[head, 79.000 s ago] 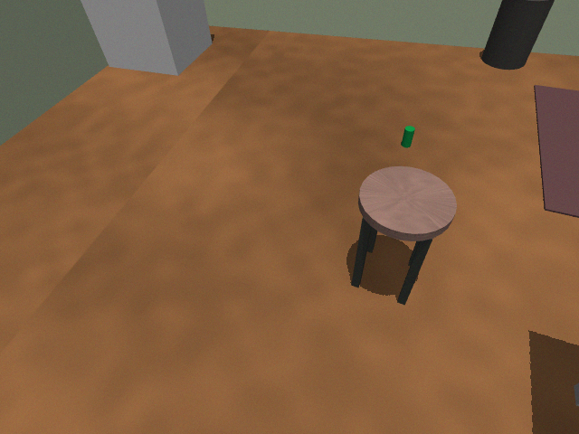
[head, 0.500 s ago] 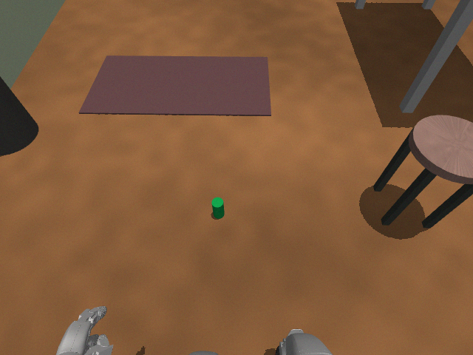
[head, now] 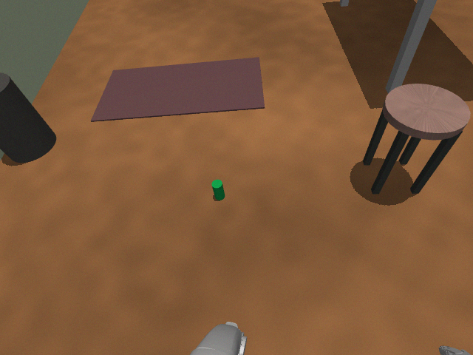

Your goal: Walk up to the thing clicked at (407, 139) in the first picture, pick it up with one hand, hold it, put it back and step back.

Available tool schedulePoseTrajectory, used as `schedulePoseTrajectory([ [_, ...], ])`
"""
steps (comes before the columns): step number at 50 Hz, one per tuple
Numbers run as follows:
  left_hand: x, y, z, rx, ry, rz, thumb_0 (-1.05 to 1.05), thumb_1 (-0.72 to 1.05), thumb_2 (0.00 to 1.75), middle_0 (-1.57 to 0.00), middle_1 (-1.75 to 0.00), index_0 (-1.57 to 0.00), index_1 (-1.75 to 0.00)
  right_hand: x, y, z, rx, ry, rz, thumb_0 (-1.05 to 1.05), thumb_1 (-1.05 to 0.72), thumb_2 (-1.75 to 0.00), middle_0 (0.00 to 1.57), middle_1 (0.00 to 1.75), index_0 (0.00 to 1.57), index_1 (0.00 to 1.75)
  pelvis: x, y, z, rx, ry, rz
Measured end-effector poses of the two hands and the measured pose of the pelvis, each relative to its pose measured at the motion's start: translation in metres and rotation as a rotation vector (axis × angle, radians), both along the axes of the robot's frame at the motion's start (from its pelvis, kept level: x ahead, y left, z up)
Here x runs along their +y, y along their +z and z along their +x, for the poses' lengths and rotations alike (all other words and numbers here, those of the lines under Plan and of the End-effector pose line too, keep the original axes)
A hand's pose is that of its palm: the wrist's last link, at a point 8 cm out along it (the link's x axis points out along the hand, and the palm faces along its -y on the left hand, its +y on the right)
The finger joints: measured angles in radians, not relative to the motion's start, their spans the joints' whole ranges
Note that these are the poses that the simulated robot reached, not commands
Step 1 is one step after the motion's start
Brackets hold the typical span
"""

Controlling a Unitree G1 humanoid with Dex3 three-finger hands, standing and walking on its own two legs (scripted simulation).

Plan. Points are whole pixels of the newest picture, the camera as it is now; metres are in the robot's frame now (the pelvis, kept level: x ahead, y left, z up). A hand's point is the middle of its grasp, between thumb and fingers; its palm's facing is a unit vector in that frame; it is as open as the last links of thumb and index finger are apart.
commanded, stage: step back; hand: left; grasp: from above
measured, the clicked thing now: (218, 190) +0.91 +0.25 -0.71
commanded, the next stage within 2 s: stand in 1.62 s
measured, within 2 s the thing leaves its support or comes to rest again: neither
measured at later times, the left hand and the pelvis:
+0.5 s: hand out of the picture -0.10 +0.25 -0.15, palm faces +0.02 -0.92 -0.40, open 7.3 cm; pelvis -0.18 -0.03 -0.01, yaw +0 degrees
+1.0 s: hand out of the picture -0.18 +0.26 -0.14, palm faces +0.07 -0.92 -0.39, open 7.4 cm; pelvis -0.22 -0.03 +0.01, yaw +5 degrees
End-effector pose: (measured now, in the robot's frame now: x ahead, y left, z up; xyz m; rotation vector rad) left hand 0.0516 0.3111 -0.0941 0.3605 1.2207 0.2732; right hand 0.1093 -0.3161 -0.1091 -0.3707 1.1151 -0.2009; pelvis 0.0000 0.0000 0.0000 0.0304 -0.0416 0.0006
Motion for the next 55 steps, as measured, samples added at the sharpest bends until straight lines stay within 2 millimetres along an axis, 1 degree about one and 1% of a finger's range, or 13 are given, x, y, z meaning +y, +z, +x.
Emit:
schedulePoseTrajectory([
  [5, 0.002, 0.004, -0.014, -0.073, -0.004, 0.024, 0.00, 0.90, 0.90, -0.21, -0.30, -0.21, -0.30, -0.001, -0.006, -0.053, 0.092, 0.024, -0.009, 0.01, -0.90, -0.89, 0.20, 0.30, 0.20, 0.30, -0.003, -0.001, -0.033, 0.008, 0.049, -0.006],
  [9, 0.010, -0.006, -0.025, -0.145, 0.001, 0.017, 0.00, 0.90, 0.90, -0.21, -0.30, -0.20, -0.30, 0.006, -0.011, -0.088, 0.137, 0.057, -0.024, 0.01, -0.90, -0.89, 0.20, 0.30, 0.20, 0.30, 0.000, -0.010, -0.065, 0.005, 0.096, -0.016],
  [11, 0.012, -0.011, -0.036, -0.155, 0.008, 0.006, 0.00, 0.91, 0.90, -0.21, -0.30, -0.20, -0.30, 0.012, -0.010, -0.104, 0.147, 0.064, -0.020, 0.01, -0.90, -0.89, 0.20, 0.30, 0.20, 0.30, 0.000, -0.010, -0.083, -0.010, 0.088, 0.008],
  [15, 0.005, -0.010, -0.063, -0.131, 0.020, -0.019, 0.00, 0.91, 0.90, -0.20, -0.30, -0.20, -0.30, 0.015, 0.003, -0.127, 0.119, 0.075, -0.013, 0.01, -0.90, -0.89, 0.20, 0.30, 0.20, 0.30, -0.004, -0.001, -0.111, -0.011, 0.089, -0.034],
  [21, -0.008, -0.012, -0.120, -0.090, 0.007, -0.032, 0.00, 0.91, 0.90, -0.20, -0.30, -0.20, -0.30, 0.004, 0.015, -0.142, 0.022, 0.079, -0.021, 0.01, -0.90, -0.89, 0.21, 0.30, 0.20, 0.30, -0.016, 0.002, -0.152, 0.004, 0.047, -0.048],
  [25, -0.021, -0.017, -0.165, -0.041, -0.014, -0.016, 0.00, 0.91, 0.90, -0.20, -0.30, -0.20, -0.30, -0.014, 0.008, -0.155, -0.045, 0.074, -0.006, 0.01, -0.90, -0.89, 0.20, 0.30, 0.20, 0.30, -0.029, -0.007, -0.180, 0.009, 0.007, -0.038],
  [27, -0.029, -0.017, -0.190, -0.014, -0.007, -0.010, 0.00, 0.91, 0.90, -0.20, -0.30, -0.20, -0.30, -0.024, 0.003, -0.168, -0.050, 0.056, 0.001, 0.01, -0.90, -0.89, 0.20, 0.30, 0.20, 0.30, -0.035, -0.008, -0.194, -0.007, 0.009, -0.064],
  [30, -0.037, -0.009, -0.225, 0.016, 0.018, -0.008, 0.00, 0.91, 0.90, -0.21, -0.30, -0.20, -0.30, -0.030, 0.002, -0.193, -0.015, 0.032, 0.016, 0.01, -0.90, -0.89, 0.20, 0.30, 0.20, 0.30, -0.040, -0.002, -0.204, -0.003, -0.001, -0.029],
  [34, -0.035, 0.001, -0.252, 0.019, 0.058, 0.007, 0.00, 0.91, 0.90, -0.21, -0.30, -0.21, -0.30, -0.036, -0.003, -0.229, 0.057, 0.030, 0.022, 0.01, -0.90, -0.89, 0.20, 0.30, 0.20, 0.30, -0.040, 0.003, -0.215, -0.001, 0.031, -0.019],
  [39, -0.019, 0.003, -0.265, -0.020, 0.092, 0.020, 0.00, 0.90, 0.90, -0.21, -0.30, -0.21, -0.30, -0.032, -0.009, -0.260, 0.170, 0.056, 0.015, 0.01, -0.90, -0.89, 0.20, 0.30, 0.20, 0.30, -0.033, 0.001, -0.220, 0.006, 0.086, -0.027],
  [44, -0.004, -0.005, -0.268, 0.006, 0.099, 0.005, 0.00, 0.91, 0.90, -0.21, -0.30, -0.20, -0.30, -0.013, -0.005, -0.266, 0.152, 0.050, 0.023, 0.01, -0.90, -0.89, 0.20, 0.30, 0.20, 0.30, -0.022, 0.002, -0.223, 0.000, 0.090, -0.001],
  [50, -0.007, -0.004, -0.241, -0.015, 0.060, -0.017, 0.01, 0.91, 0.90, -0.20, -0.30, -0.20, -0.30, -0.009, 0.007, -0.262, 0.098, 0.037, 0.030, 0.01, -0.90, -0.89, 0.20, 0.30, 0.20, 0.30, -0.026, 0.008, -0.217, 0.000, 0.082, -0.013],
  [55, -0.023, -0.005, -0.211, -0.069, 0.038, -0.014, 0.00, 0.91, 0.90, -0.20, -0.30, -0.20, -0.30, -0.024, -0.002, -0.248, 0.093, 0.025, 0.031, 0.01, -0.90, -0.89, 0.20, 0.30, 0.20, 0.30, -0.038, 0.002, -0.206, -0.007, 0.078, -0.021],
])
